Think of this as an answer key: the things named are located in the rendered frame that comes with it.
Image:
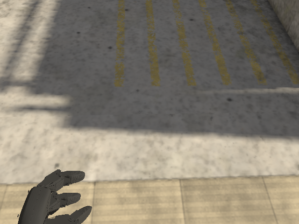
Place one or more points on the robot left hand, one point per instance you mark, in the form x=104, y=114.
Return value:
x=43, y=200

